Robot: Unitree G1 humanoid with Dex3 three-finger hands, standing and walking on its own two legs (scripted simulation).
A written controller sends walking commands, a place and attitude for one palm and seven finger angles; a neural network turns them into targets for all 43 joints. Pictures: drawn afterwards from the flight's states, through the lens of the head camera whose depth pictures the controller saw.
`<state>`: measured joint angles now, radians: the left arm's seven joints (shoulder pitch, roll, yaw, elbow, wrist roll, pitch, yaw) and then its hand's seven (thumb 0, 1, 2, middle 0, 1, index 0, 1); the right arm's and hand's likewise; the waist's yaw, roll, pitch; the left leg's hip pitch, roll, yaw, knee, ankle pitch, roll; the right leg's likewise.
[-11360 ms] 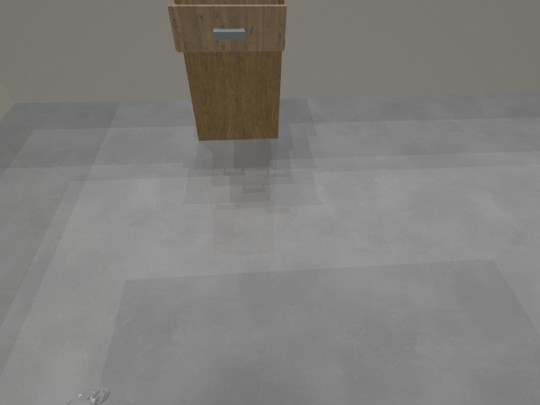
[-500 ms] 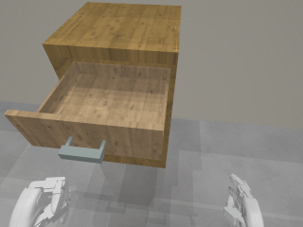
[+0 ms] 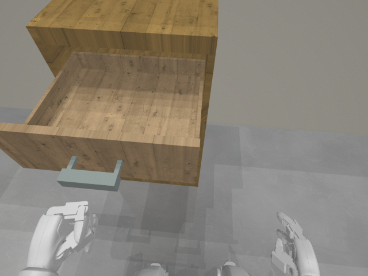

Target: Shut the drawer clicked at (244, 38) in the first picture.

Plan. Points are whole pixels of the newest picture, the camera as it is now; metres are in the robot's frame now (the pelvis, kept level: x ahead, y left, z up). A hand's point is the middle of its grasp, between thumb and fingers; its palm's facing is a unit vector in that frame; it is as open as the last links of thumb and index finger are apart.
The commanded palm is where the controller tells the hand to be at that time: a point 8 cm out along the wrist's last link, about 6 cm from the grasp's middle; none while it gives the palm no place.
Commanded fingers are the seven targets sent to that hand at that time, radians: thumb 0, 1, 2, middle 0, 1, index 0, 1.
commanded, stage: bring the fist close to the handle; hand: left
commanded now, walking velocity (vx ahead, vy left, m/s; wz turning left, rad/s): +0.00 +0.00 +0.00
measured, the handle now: (93, 170) +0.32 +0.22 +0.04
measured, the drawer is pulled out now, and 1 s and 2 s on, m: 0.29 0.29 0.19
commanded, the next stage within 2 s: push the drawer shut in 0.58 s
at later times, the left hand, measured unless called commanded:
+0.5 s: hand (100, 226) +0.21 +0.17 +0.04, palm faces -0.01 -1.00 -0.06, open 3.2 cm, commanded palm +0.18 +0.23 +0.05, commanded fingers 0.00 0.90 0.90 -1.40 -1.60 -1.40 -1.60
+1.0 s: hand (104, 211) +0.23 +0.17 +0.04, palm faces -0.04 -1.00 -0.08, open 3.2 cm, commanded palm +0.22 +0.23 +0.05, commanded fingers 0.00 0.90 0.90 -1.40 -1.60 -1.40 -1.60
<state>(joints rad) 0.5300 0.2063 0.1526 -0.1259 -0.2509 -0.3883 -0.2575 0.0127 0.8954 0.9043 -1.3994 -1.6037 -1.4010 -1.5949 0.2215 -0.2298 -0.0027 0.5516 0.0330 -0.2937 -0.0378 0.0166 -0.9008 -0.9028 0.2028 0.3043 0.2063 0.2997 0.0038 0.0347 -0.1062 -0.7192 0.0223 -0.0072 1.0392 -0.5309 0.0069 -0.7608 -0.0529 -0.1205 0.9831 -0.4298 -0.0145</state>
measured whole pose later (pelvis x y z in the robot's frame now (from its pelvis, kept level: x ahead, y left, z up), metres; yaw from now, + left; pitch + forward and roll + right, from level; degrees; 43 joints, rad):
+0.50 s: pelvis +0.01 +0.01 -0.01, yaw -1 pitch +15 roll -2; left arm 0.54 0.20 0.10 -0.16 -0.22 -0.37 -0.20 0.01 0.90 0.90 -1.40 -1.60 -1.40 -1.59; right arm 0.24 -0.22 -0.01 0.49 0.03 -0.19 -0.03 0.02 -0.90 -0.90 0.20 0.30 0.21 0.30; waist -0.01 0.04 -0.15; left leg -0.80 0.02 0.00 1.10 -0.57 0.02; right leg -0.85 -0.06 -0.11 1.04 -0.46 0.00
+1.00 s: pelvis +0.00 +0.00 -0.01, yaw +0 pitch +16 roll -2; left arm 0.38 0.24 0.15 -0.05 -0.25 -0.36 -0.23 0.01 0.88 0.91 -1.40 -1.60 -1.40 -1.59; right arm 0.25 -0.25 0.01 0.49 0.03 -0.18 -0.05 0.01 -0.90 -0.90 0.20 0.30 0.21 0.30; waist -0.02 0.04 -0.15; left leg -0.83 0.03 -0.02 1.12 -0.57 0.00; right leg -0.87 -0.05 -0.12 1.06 -0.46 -0.02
